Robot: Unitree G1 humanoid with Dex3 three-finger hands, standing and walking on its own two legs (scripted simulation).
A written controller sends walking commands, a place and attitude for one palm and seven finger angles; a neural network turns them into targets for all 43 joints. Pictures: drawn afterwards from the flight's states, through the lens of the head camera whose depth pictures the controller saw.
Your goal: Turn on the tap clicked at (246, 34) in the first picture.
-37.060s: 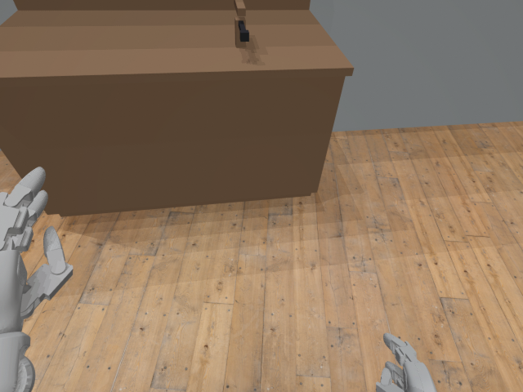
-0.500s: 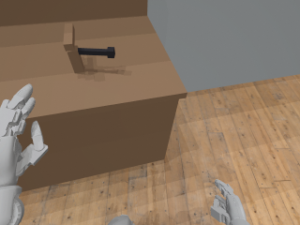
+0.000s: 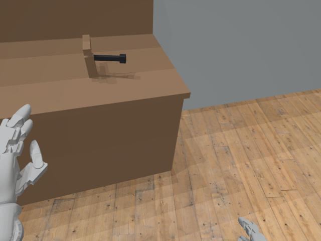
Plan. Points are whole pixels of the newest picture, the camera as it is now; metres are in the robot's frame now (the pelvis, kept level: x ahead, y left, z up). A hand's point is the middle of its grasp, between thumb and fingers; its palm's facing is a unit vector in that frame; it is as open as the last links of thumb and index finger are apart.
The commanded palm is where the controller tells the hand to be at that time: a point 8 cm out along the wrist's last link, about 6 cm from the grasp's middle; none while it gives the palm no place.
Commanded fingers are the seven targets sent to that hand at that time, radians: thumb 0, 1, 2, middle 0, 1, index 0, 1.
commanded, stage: stop stepping back and stand still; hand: left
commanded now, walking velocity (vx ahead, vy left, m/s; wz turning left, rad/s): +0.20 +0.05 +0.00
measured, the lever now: (122, 58) +0.77 +0.20 +0.08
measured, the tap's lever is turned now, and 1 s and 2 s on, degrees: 75 75 75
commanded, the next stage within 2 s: stand and check the lever's angle in 0.42 s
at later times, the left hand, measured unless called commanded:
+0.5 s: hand (31, 178) +0.18 +0.24 +0.17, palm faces +0.43 -0.83 -0.35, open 7.4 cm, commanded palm +0.12 +0.28 +0.18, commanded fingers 0.00 0.90 0.90 -0.20 -0.30 -0.20 -0.30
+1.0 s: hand (29, 161) +0.22 +0.26 +0.16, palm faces +0.39 -0.84 -0.37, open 7.4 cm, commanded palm +0.16 +0.30 +0.18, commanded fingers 0.00 0.90 0.90 -0.20 -0.30 -0.20 -0.30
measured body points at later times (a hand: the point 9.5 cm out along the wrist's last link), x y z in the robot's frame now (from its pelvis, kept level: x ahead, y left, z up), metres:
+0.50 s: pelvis -0.03 -0.01 +0.00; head -0.04 -0.01 +0.45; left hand +0.15 +0.28 +0.19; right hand +0.13 -0.25 -0.09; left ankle +0.02 +0.13 -0.73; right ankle +0.01 -0.09 -0.73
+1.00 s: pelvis +0.00 +0.02 +0.01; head +0.02 +0.02 +0.46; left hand +0.19 +0.31 +0.18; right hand +0.19 -0.20 -0.07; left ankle +0.02 +0.13 -0.73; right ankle +0.01 -0.09 -0.73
